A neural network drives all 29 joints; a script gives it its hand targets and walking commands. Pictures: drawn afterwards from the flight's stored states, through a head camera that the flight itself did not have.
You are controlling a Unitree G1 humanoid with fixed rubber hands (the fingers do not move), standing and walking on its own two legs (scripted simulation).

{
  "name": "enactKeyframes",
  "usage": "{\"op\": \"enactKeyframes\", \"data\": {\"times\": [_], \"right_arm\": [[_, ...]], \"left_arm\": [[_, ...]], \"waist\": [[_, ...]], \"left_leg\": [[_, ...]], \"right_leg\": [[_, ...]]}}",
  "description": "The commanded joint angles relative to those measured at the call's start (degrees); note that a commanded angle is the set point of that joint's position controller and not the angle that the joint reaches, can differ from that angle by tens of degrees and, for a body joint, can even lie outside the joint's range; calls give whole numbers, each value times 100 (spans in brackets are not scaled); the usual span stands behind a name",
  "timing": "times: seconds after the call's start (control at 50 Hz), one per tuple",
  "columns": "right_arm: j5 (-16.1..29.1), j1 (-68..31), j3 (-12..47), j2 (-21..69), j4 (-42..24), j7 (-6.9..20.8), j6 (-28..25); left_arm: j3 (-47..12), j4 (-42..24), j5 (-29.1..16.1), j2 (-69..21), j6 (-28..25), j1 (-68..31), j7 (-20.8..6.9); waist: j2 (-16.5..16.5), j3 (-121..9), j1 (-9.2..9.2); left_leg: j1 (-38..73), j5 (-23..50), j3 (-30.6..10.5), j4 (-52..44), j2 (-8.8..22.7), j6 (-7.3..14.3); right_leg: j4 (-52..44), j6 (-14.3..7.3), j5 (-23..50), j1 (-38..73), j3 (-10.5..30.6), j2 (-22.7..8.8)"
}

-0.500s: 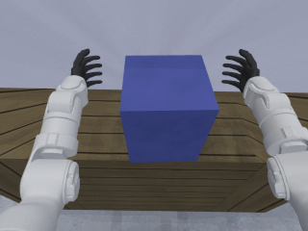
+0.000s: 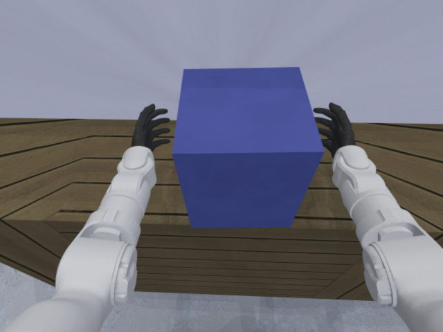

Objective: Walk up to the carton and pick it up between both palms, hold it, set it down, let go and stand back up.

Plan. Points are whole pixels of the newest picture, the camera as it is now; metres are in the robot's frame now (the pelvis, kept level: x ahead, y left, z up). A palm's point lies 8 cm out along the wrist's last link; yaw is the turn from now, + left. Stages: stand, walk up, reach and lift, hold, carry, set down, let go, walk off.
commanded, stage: reach and lift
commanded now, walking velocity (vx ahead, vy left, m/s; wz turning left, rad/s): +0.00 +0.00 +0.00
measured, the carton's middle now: (240, 154) +0.44 +0.01 +0.06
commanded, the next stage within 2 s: none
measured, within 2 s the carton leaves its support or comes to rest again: neither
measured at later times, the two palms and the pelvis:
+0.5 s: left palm (160, 144) +0.43 +0.16 +0.09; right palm (324, 146) +0.43 -0.14 +0.09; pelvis -0.01 +0.00 +0.00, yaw +0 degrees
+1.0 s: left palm (160, 144) +0.42 +0.16 +0.09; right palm (323, 148) +0.43 -0.14 +0.09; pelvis +0.00 +0.00 +0.01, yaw +0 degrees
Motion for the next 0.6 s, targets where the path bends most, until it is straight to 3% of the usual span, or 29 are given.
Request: {"op": "enactKeyframes", "data": {"times": [0.0,0.2,0.28,0.42,0.48,0.58], "right_arm": [[55,-3183,-61,-902,-884,-106,-494],[198,-3324,-21,-707,-472,-188,-516],[99,-3439,-106,-478,-421,-186,-438],[-329,-3607,-475,-74,-520,-232,-324],[-602,-3630,-684,66,-670,-313,-288],[-940,-3594,-881,454,-762,-352,-233]], "left_arm": [[140,-641,18,924,-651,-3006,50],[-114,-355,-98,568,-780,-3303,64],[-81,-214,-32,419,-801,-3426,107],[212,-111,312,117,-793,-3603,266],[450,-216,580,60,-744,-3653,330],[640,-374,804,-287,-695,-3695,330]], "waist": [[-229,-4050,-27],[44,-4071,-201],[51,-3923,-160],[26,-3858,-116],[35,-4005,-40],[-68,-3937,-76]], "left_leg": [[618,1929,224,78,-294,-86],[954,2025,164,246,-253,-199],[873,1749,144,187,-247,-169],[803,1413,185,88,-244,-104],[754,1418,252,43,-265,-82],[856,1535,293,-32,-278,-96]], "right_leg": [[306,468,2814,2517,202,-134],[187,373,2356,1756,107,-115],[153,349,1995,1588,96,-136],[75,337,1443,1541,104,-156],[97,344,1547,1754,150,-163],[32,337,1628,1890,105,-154]]}}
